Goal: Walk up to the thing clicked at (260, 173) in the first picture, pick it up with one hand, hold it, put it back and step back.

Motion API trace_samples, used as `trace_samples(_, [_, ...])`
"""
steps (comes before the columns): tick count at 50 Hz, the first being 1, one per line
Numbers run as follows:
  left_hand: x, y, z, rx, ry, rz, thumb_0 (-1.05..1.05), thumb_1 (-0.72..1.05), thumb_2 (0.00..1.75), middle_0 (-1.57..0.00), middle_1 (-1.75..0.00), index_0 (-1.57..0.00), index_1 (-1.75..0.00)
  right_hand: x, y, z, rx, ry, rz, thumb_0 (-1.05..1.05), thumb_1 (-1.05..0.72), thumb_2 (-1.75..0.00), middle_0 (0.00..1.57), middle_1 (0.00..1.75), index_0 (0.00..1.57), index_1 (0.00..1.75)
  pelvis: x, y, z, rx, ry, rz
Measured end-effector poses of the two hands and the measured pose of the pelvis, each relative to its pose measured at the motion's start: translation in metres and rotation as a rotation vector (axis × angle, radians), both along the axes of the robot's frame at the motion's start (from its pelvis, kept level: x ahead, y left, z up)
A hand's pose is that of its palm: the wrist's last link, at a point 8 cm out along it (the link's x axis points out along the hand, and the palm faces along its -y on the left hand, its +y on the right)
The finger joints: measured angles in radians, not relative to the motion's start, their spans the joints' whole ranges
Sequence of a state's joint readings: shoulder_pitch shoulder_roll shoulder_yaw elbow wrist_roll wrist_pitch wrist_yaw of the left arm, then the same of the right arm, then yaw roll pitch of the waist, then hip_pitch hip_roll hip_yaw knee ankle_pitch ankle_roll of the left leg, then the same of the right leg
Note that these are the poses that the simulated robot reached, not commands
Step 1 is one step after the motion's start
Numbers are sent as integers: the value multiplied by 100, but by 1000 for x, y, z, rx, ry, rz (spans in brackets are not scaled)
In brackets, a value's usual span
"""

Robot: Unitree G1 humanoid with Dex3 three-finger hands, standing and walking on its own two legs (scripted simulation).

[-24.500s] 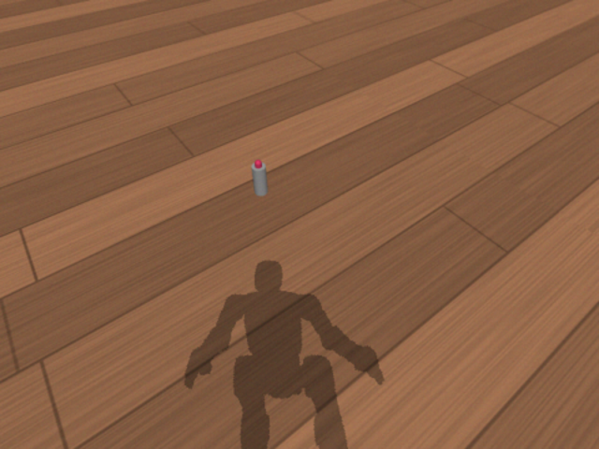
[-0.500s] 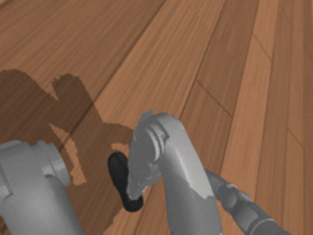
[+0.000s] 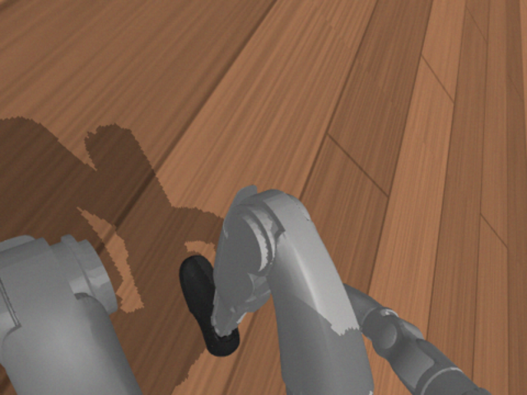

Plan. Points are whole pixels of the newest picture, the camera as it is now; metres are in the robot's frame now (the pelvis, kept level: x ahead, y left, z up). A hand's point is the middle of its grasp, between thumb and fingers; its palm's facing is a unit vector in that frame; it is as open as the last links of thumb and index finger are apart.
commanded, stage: withdraw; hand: left
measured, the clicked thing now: out of the picture +0.45 +0.31 -0.19
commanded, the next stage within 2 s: rise in 0.30 s
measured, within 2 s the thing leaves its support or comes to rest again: neither
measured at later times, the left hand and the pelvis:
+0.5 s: hand out of the picture +0.42 +0.39 -0.06, palm faces +0.41 -0.91 -0.11, open 17.4 cm; pelvis +0.00 +0.00 +0.03, yaw +3 degrees
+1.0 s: hand out of the picture +0.29 +0.38 +0.08, palm faces +0.32 -0.80 -0.50, open 17.3 cm; pelvis +0.02 -0.01 +0.17, yaw +12 degrees
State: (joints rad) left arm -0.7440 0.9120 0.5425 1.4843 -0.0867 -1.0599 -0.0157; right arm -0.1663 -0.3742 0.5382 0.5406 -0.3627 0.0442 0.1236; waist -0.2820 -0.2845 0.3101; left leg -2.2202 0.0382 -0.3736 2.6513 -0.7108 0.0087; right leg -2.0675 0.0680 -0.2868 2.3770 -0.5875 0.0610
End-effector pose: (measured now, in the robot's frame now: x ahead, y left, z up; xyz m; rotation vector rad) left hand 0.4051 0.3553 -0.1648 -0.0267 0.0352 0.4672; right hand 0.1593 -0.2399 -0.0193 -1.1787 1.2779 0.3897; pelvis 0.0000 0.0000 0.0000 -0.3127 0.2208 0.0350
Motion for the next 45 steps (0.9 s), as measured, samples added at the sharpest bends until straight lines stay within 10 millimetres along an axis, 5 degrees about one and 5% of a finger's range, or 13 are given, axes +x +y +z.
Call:
trace_samples(9, [1,18,18,34,-69,26,-1,-46,25,-31,-27,-31,-27,-2,-1,1,-7,-9,-21,0,-91,-90,21,30,20,30,-1,0,1,1,-4,2])
trace_samples(18, [-21,62,85,99,-73,-3,-1,-56,13,-16,-13,-15,-14,3,-5,-1,64,-56,-128,0,-92,-90,21,30,20,30,4,-4,14,29,79,27])
trace_samples(29, [-37,93,134,148,175,-20,-1,-56,5,-9,-7,-9,-6,22,0,2,196,-189,-320,0,-93,-91,21,30,20,30,5,-5,36,68,185,53])
trace_samples(37, [-75,132,209,294,367,106,-1,-52,6,-8,-7,-8,-6,15,-5,3,257,-151,-483,0,-93,-91,21,30,20,30,12,-7,67,104,296,82])
trace_samples(41, [-101,129,235,329,497,131,-1,-51,7,-7,-6,-7,-6,16,-6,6,290,-127,-550,1,-91,-90,21,30,20,30,15,-7,88,128,344,95])
trace_samples(45, [-123,101,255,331,592,98,-1,-51,7,-6,-5,-6,-5,27,-2,23,338,-139,-588,1,-91,-90,21,30,20,30,17,-10,118,149,369,104])
